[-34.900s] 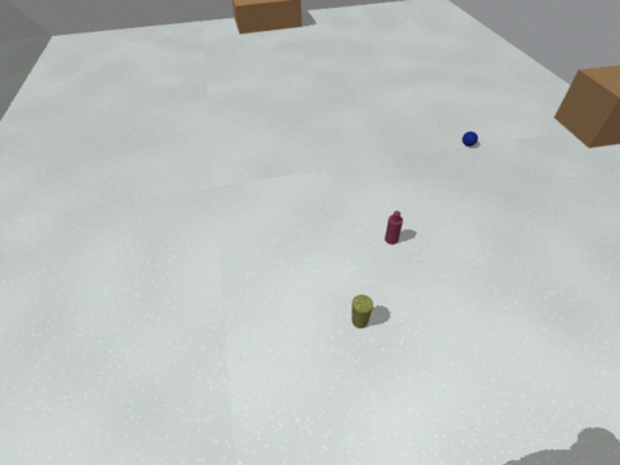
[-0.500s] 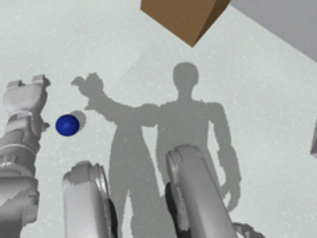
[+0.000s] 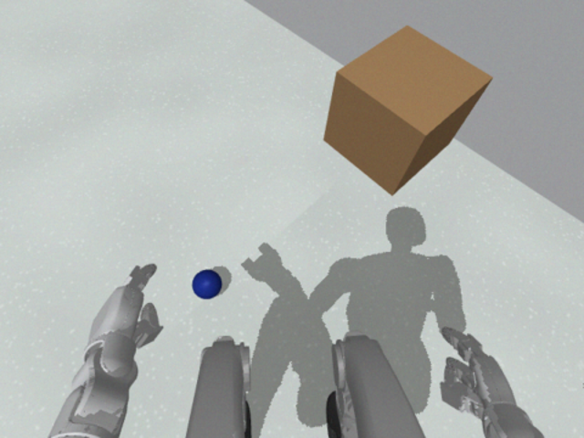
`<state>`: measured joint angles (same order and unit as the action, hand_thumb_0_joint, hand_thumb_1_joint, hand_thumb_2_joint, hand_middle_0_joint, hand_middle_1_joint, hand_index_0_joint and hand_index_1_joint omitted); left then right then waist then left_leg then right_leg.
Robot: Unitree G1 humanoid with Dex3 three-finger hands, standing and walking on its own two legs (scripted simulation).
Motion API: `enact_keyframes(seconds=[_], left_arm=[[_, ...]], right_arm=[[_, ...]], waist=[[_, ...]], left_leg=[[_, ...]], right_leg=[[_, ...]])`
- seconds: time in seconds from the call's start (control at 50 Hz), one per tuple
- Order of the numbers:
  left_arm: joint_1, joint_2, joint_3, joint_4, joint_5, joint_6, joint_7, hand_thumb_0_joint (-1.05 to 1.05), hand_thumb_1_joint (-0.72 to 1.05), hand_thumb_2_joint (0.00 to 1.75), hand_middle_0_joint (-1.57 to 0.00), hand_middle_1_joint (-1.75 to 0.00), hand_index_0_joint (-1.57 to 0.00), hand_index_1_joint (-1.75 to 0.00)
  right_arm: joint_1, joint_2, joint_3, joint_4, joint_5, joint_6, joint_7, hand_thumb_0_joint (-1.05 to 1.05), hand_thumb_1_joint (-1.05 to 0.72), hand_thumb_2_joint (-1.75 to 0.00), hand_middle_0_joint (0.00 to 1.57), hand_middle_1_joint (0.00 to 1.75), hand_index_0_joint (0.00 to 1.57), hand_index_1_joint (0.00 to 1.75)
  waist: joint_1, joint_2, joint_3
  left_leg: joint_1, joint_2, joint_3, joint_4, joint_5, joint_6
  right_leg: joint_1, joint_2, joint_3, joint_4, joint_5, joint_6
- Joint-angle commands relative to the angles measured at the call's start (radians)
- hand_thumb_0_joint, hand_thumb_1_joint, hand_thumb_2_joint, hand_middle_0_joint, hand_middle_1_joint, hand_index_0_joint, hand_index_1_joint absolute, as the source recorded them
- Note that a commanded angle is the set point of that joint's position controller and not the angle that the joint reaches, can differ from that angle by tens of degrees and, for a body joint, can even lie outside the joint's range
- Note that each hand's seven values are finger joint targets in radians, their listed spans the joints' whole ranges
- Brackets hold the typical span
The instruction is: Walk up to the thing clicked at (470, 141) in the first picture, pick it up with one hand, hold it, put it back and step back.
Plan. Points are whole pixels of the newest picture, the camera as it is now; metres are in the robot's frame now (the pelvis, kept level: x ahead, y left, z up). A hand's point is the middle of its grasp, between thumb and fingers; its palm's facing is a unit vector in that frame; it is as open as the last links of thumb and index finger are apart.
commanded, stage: home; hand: left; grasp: from above
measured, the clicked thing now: (207, 284) +0.50 +0.21 -0.50
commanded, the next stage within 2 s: none
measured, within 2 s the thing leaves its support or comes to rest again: neither
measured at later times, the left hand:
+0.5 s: hand (102, 347) +0.24 +0.19 +0.10, palm faces +0.10 -0.97 -0.20, open 7.4 cm
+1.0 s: hand (88, 366) +0.22 +0.18 +0.13, palm faces +0.11 -0.98 -0.19, open 7.4 cm
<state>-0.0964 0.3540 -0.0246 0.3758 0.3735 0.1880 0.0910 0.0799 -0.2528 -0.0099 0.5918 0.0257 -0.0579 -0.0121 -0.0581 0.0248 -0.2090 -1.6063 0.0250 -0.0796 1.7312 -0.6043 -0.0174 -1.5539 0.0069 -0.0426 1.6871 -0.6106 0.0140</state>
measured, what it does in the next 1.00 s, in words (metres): rises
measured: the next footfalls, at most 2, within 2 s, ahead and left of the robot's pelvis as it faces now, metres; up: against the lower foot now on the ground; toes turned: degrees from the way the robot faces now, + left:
none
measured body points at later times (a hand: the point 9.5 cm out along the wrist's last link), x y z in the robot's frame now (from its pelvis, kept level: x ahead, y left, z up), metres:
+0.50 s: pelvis +0.07 +0.00 +0.16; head +0.10 +0.01 +0.61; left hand +0.23 +0.24 +0.12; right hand +0.22 -0.24 +0.09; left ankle +0.08 +0.13 -0.51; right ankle +0.08 -0.13 -0.51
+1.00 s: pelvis +0.08 +0.00 +0.17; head +0.09 +0.01 +0.62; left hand +0.22 +0.24 +0.14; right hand +0.26 -0.23 +0.12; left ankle +0.08 +0.13 -0.51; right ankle +0.08 -0.13 -0.51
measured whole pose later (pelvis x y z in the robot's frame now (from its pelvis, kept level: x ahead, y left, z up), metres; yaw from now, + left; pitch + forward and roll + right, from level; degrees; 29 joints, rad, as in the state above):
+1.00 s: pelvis +0.08 +0.00 +0.17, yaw +3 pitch +10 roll -3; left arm 0.51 0.22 0.03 -0.12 -0.05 0.45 0.02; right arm 0.28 -0.22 0.04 0.53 0.00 -0.25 -0.18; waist -0.04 0.04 -0.16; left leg -0.70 0.03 -0.07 1.01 -0.48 -0.02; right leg -0.63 0.00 -0.05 0.94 -0.48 0.01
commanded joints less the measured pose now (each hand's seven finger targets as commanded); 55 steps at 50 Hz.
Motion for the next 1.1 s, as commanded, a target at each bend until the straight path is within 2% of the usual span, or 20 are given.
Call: enact_keyframes(seconds=[0.0,0.02,0.04,0.08,0.12,0.14,0.18,0.3,0.4,0.52,0.6,0.64,0.66,0.7,0.8,0.9,0.96,1.02,1.04,1.08], left_arm=[[-0.086,0.108,0.055,-0.300,-0.124,0.011,0.020,0.00,0.90,0.90,-0.20,-0.30,-0.20,-0.30],[-0.048,0.124,0.078,-0.328,-0.148,0.022,0.023,0.00,0.90,0.90,-0.20,-0.30,-0.20,-0.30],[-0.009,0.109,0.078,-0.334,-0.179,0.033,0.022,0.00,0.90,0.90,-0.20,-0.30,-0.20,-0.30],[0.059,0.094,0.081,-0.383,-0.231,0.057,0.024,0.00,0.90,0.90,-0.20,-0.30,-0.20,-0.30],[0.113,0.074,0.079,-0.404,-0.274,0.076,0.023,0.00,0.90,0.90,-0.20,-0.30,-0.20,-0.30],[0.135,0.075,0.092,-0.421,-0.291,0.085,0.023,0.00,0.90,0.90,-0.20,-0.30,-0.20,-0.30],[0.198,0.044,0.087,-0.443,-0.320,0.106,0.020,0.00,0.90,0.90,-0.20,-0.30,-0.20,-0.30],[0.366,-0.006,0.114,-0.543,-0.401,0.183,0.011,0.00,0.90,0.90,-0.20,-0.30,-0.20,-0.30],[0.504,-0.032,0.123,-0.652,-0.443,0.223,-0.003,0.00,0.90,0.90,-0.20,-0.30,-0.20,-0.30],[0.591,-0.047,0.113,-0.696,-0.439,0.236,-0.035,0.00,0.90,0.90,-0.20,-0.30,-0.20,-0.30],[0.596,-0.049,0.105,-0.694,-0.438,0.237,-0.055,0.00,0.90,0.90,-0.20,-0.30,-0.20,-0.30],[0.581,-0.042,0.113,-0.691,-0.433,0.233,-0.061,0.00,0.90,0.90,-0.20,-0.30,-0.20,-0.30],[0.570,-0.041,0.107,-0.684,-0.429,0.230,-0.065,0.00,0.90,0.90,-0.20,-0.30,-0.20,-0.30],[0.563,-0.031,0.120,-0.699,-0.428,0.226,-0.067,0.00,0.90,0.90,-0.20,-0.30,-0.20,-0.30],[0.563,-0.029,0.119,-0.705,-0.420,0.219,-0.069,0.00,0.90,0.90,-0.20,-0.30,-0.20,-0.30],[0.557,-0.026,0.119,-0.708,-0.420,0.209,-0.068,0.00,0.90,0.90,-0.20,-0.30,-0.20,-0.30],[0.594,-0.038,0.112,-0.679,-0.418,0.213,-0.066,0.00,0.90,0.90,-0.20,-0.30,-0.20,-0.30],[0.574,-0.033,0.113,-0.695,-0.424,0.209,-0.065,0.00,0.90,0.90,-0.20,-0.30,-0.20,-0.30],[0.582,-0.028,0.122,-0.693,-0.425,0.211,-0.064,0.00,0.90,0.90,-0.20,-0.30,-0.20,-0.30],[0.568,-0.035,0.111,-0.693,-0.427,0.207,-0.066,0.00,0.90,0.90,-0.20,-0.30,-0.20,-0.30]], right_arm=[[0.031,-0.141,-0.044,-0.124,0.015,-0.065,-0.047,0.00,-0.90,-0.90,0.20,0.30,0.20,0.30],[0.026,-0.136,-0.039,-0.136,0.017,-0.072,-0.055,0.00,-0.90,-0.90,0.20,0.30,0.20,0.30],[0.034,-0.129,-0.035,-0.138,0.018,-0.078,-0.060,0.00,-0.90,-0.90,0.20,0.30,0.20,0.30],[0.042,-0.114,-0.025,-0.151,0.019,-0.089,-0.073,0.00,-0.90,-0.90,0.20,0.30,0.20,0.30],[0.056,-0.105,-0.018,-0.152,0.019,-0.100,-0.086,0.00,-0.90,-0.90,0.20,0.30,0.20,0.30],[0.065,-0.102,-0.016,-0.158,0.018,-0.104,-0.093,0.00,-0.90,-0.90,0.20,0.30,0.20,0.30],[0.083,-0.092,-0.007,-0.165,0.017,-0.114,-0.108,0.00,-0.90,-0.90,0.20,0.30,0.20,0.30],[0.134,-0.080,0.012,-0.195,0.015,-0.140,-0.150,0.00,-0.90,-0.90,0.20,0.30,0.20,0.30],[0.168,-0.066,0.016,-0.219,0.008,-0.167,-0.178,0.00,-0.90,-0.90,0.20,0.30,0.20,0.30],[0.173,-0.070,0.005,-0.231,-0.004,-0.195,-0.190,0.00,-0.90,-0.90,0.20,0.30,0.20,0.30],[0.164,-0.079,0.001,-0.234,-0.010,-0.214,-0.189,0.00,-0.90,-0.90,0.20,0.30,0.20,0.30],[0.160,-0.082,-0.001,-0.233,-0.012,-0.222,-0.190,0.00,-0.90,-0.90,0.20,0.30,0.20,0.30],[0.162,-0.085,-0.004,-0.228,-0.013,-0.227,-0.189,0.00,-0.90,-0.90,0.20,0.30,0.20,0.30],[0.161,-0.088,-0.006,-0.231,-0.016,-0.234,-0.188,0.00,-0.90,-0.90,0.20,0.30,0.20,0.30],[0.154,-0.089,-0.007,-0.222,-0.019,-0.243,-0.185,0.00,-0.90,-0.90,0.20,0.30,0.20,0.30],[0.150,-0.090,-0.007,-0.213,-0.023,-0.245,-0.182,0.00,-0.90,-0.90,0.20,0.30,0.20,0.30],[0.145,-0.087,-0.004,-0.217,-0.022,-0.246,-0.183,0.00,-0.90,-0.90,0.20,0.30,0.20,0.30],[0.144,-0.089,-0.004,-0.217,-0.021,-0.245,-0.183,0.00,-0.90,-0.90,0.20,0.30,0.20,0.30],[0.142,-0.088,-0.004,-0.219,-0.020,-0.245,-0.184,0.00,-0.90,-0.90,0.20,0.30,0.20,0.30],[0.145,-0.089,-0.004,-0.216,-0.021,-0.248,-0.185,0.00,-0.90,-0.90,0.20,0.30,0.20,0.30]], waist=[[-0.037,0.093,-0.354],[-0.020,0.096,-0.356],[-0.029,0.083,-0.335],[-0.019,0.070,-0.330],[-0.024,0.072,-0.303],[-0.021,0.072,-0.297],[-0.025,0.054,-0.263],[-0.006,0.062,-0.193],[0.001,0.059,-0.159],[0.002,0.029,-0.069],[-0.001,0.002,-0.015],[0.006,0.007,0.005],[-0.003,0.013,-0.002],[0.003,0.002,-0.004],[0.016,0.037,-0.014],[0.010,0.047,-0.027],[0.016,0.046,-0.015],[0.015,0.020,-0.028],[0.023,0.015,-0.024],[0.011,0.002,-0.028]], left_leg=[[0.465,-0.016,-0.009,-0.404,-0.098,0.038],[0.497,-0.016,-0.007,-0.424,-0.088,0.038],[0.510,-0.018,-0.004,-0.445,-0.069,0.039],[0.565,-0.019,0.006,-0.483,-0.014,0.038],[0.629,-0.014,0.002,-0.529,0.044,0.034],[0.655,-0.014,0.008,-0.542,0.076,0.035],[0.690,-0.017,0.014,-0.586,0.112,0.037],[0.847,-0.014,0.004,-0.731,0.224,0.026],[0.944,-0.024,0.034,-0.792,0.349,0.028],[0.993,-0.020,0.022,-0.856,0.382,0.028],[0.996,-0.022,0.025,-0.882,0.338,0.031],[0.994,-0.026,0.036,-0.881,0.322,0.032],[0.997,-0.027,0.034,-0.882,0.320,0.032],[1.001,-0.029,0.039,-0.877,0.325,0.034],[1.017,-0.030,0.038,-0.883,0.331,0.029],[1.028,-0.028,0.034,-0.889,0.314,0.029],[1.020,-0.026,0.032,-0.892,0.317,0.027],[1.016,-0.026,0.028,-0.888,0.323,0.030],[1.010,-0.029,0.037,-0.882,0.320,0.032],[1.013,-0.028,0.040,-0.878,0.316,0.035]], right_leg=[[0.300,0.018,0.006,-0.365,-0.001,-0.034],[0.337,0.018,0.009,-0.389,0.002,-0.034],[0.372,0.017,0.011,-0.417,0.015,-0.032],[0.444,0.017,0.014,-0.470,0.053,-0.033],[0.494,0.016,0.010,-0.510,0.098,-0.033],[0.525,0.017,0.009,-0.533,0.125,-0.033],[0.596,0.015,0.011,-0.589,0.153,-0.031],[0.762,0.016,-0.005,-0.716,0.248,-0.027],[0.891,0.017,-0.011,-0.818,0.357,-0.022],[0.925,0.022,-0.027,-0.871,0.370,-0.021],[0.924,0.022,-0.034,-0.895,0.328,-0.016],[0.922,0.017,-0.030,-0.903,0.314,-0.014],[0.917,0.017,-0.028,-0.902,0.313,-0.014],[0.932,0.013,-0.026,-0.906,0.322,-0.010],[0.940,0.012,-0.024,-0.900,0.325,-0.013],[0.943,0.015,-0.025,-0.898,0.313,-0.015],[0.933,0.017,-0.026,-0.894,0.312,-0.016],[0.947,0.017,-0.027,-0.897,0.320,-0.015],[0.948,0.014,-0.022,-0.905,0.317,-0.012],[0.951,0.014,-0.020,-0.907,0.319,-0.009]])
